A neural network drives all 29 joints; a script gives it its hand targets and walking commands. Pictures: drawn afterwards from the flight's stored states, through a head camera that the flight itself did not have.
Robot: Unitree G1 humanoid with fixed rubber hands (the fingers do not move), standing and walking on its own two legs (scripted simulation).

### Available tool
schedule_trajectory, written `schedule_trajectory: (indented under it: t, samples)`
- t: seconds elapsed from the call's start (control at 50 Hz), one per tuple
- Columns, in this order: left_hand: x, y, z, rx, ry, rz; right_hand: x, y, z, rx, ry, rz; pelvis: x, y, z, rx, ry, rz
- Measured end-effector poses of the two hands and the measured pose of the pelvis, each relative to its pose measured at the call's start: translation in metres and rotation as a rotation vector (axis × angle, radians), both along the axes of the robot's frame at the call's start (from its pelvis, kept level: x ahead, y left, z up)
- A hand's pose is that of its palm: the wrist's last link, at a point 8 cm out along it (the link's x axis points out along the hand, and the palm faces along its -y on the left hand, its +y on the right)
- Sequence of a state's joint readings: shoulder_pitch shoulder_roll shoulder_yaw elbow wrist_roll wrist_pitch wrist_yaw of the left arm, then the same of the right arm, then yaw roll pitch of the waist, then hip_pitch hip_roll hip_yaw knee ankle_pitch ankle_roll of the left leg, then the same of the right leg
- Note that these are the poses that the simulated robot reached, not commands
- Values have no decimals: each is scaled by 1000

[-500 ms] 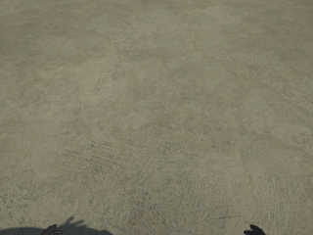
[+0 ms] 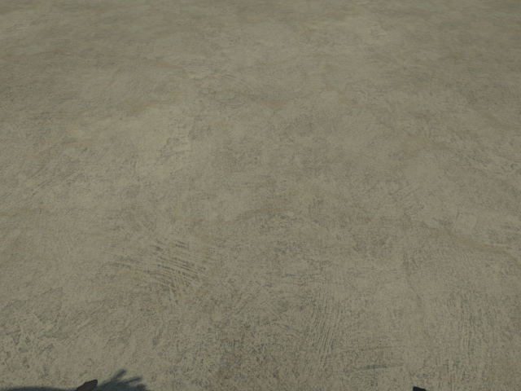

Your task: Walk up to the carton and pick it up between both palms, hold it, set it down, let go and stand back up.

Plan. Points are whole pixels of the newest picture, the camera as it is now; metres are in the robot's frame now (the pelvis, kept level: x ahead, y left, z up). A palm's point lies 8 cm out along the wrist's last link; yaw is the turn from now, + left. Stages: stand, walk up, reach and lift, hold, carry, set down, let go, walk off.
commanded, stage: stand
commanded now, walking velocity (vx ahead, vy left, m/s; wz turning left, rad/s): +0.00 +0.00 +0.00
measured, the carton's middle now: out of the picture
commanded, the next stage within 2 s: none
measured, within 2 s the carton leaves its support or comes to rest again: neither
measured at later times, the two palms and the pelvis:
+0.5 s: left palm out of the picture +0.09 +0.29 -0.11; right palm out of the picture +0.10 -0.28 -0.10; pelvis +0.00 +0.01 +0.01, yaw +0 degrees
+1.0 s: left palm out of the picture +0.09 +0.31 -0.10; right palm out of the picture +0.10 -0.27 -0.10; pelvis +0.01 +0.02 +0.02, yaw +0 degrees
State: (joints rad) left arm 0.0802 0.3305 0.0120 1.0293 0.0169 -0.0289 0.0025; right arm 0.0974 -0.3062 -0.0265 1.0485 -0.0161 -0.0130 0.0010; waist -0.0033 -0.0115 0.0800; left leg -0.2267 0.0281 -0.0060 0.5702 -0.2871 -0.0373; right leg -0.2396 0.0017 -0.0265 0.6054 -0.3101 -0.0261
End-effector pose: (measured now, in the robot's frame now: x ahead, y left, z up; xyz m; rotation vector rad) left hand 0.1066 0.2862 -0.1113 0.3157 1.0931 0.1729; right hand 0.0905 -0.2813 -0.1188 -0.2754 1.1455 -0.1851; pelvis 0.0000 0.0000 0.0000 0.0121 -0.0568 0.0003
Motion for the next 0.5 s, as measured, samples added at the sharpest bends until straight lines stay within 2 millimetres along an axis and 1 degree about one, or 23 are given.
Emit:
schedule_trajectory:
  t: [0.26,0.5]
  samples:
    - [-5,-2,1,-22,32,13,10,-1,13,-16,-8,5,1,2,9,-6,0,-4]
    - [-16,6,2,-16,69,30,10,2,14,-17,13,2,4,6,12,-9,2,-4]
